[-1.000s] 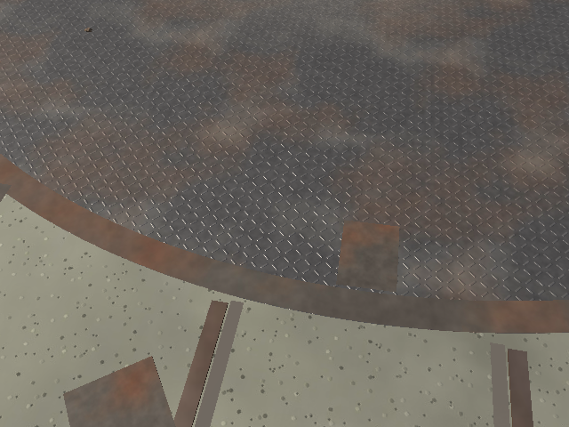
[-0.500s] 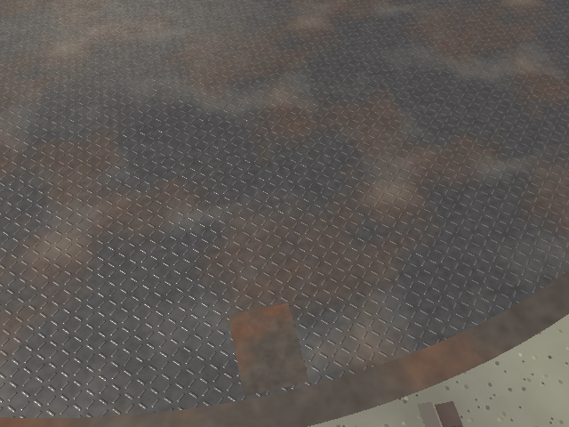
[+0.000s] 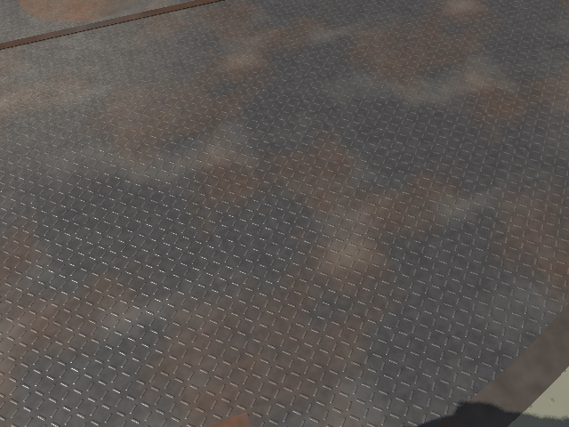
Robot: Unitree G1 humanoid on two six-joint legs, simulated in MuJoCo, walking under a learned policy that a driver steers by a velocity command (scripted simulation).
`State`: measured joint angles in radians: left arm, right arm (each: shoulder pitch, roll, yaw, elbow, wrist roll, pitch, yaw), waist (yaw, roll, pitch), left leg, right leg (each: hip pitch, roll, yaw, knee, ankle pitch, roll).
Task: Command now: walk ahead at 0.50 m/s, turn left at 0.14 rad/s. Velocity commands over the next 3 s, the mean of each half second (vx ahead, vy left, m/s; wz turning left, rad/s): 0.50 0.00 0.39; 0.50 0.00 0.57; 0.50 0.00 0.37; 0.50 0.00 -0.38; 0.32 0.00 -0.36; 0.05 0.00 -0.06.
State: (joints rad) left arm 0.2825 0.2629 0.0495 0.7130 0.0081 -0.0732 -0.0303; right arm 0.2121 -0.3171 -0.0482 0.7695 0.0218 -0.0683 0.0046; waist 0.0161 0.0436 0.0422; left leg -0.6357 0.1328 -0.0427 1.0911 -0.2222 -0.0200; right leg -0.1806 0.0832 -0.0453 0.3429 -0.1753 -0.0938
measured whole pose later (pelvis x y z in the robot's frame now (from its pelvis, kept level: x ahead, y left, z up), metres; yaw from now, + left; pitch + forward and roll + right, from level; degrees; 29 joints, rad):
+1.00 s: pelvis +0.57 +0.10 +0.00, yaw +34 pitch +1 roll -1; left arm 0.27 0.26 0.05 0.75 0.01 -0.10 0.00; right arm 0.27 -0.32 -0.07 0.66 0.03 -0.01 0.00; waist 0.03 0.06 0.02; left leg -0.57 0.05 -0.07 1.16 -0.31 0.00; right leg -0.21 0.03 -0.07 0.39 -0.20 -0.03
